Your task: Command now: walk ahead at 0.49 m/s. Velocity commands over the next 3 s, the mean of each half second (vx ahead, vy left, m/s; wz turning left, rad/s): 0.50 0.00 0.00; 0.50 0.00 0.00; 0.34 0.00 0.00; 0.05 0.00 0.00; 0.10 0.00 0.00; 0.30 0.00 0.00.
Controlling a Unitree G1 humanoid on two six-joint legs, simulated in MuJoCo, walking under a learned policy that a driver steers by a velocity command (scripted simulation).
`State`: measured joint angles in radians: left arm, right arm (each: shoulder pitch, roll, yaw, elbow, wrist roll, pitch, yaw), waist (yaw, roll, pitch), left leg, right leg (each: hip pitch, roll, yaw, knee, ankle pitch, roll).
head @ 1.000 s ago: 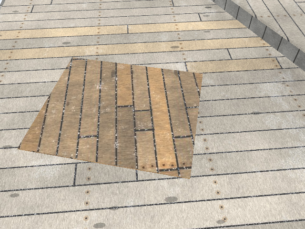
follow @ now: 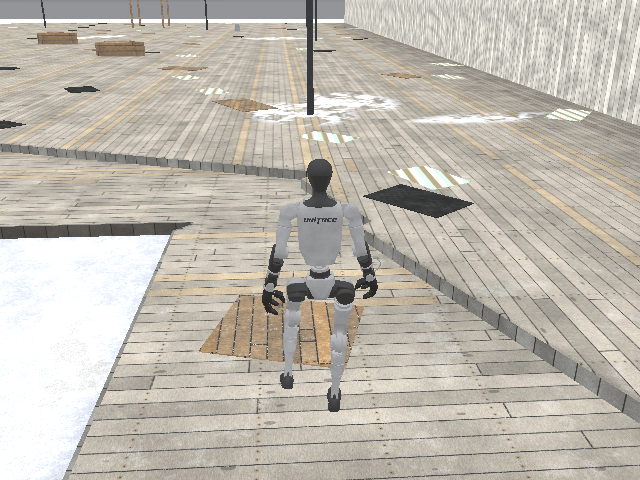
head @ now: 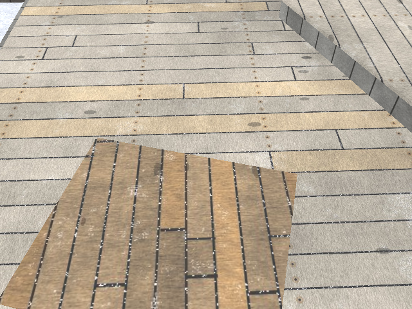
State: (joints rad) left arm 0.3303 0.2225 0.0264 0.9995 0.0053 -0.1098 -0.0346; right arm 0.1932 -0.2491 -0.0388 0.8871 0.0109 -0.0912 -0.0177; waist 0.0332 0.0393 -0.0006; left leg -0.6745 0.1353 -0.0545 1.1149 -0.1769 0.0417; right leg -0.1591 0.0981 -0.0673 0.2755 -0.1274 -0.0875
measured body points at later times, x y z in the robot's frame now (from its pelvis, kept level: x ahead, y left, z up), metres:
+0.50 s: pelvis +0.28 +0.09 +0.00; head +0.30 +0.10 +0.45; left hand +0.37 +0.35 -0.14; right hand +0.33 -0.18 -0.12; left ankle +0.30 +0.17 -0.74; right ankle +0.29 -0.08 -0.66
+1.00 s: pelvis +0.56 +0.02 -0.01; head +0.58 +0.01 +0.44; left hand +0.67 +0.28 -0.13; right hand +0.59 -0.25 -0.15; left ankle +0.46 +0.17 -0.65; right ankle +0.62 -0.06 -0.74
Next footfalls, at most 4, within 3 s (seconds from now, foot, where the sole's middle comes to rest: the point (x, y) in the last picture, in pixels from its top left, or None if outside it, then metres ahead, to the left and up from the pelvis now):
0.30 left None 0.34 0.17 -0.78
0.86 right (242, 271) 0.66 -0.07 -0.78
1.38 left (184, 202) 0.93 0.15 -0.78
1.70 right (246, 218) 0.87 -0.09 -0.78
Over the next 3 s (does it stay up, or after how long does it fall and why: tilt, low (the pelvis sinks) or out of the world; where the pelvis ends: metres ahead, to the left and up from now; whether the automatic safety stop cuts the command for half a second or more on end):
stays up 1.10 0.03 -0.03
